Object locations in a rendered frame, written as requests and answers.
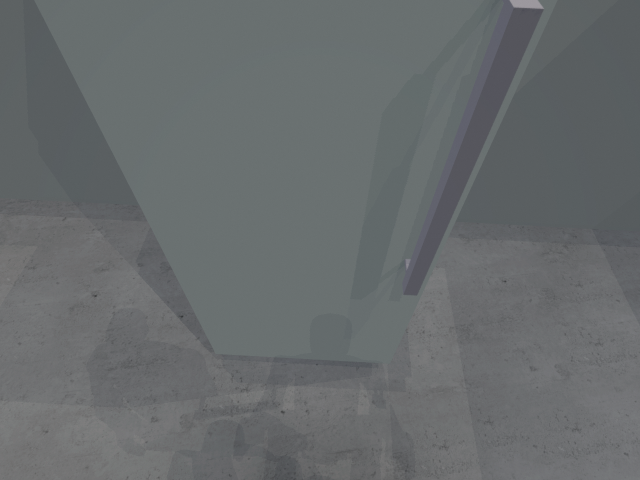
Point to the handle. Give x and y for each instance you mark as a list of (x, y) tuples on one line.
[(513, 31)]

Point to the fridge door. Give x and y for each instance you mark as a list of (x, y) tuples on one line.
[(285, 153)]

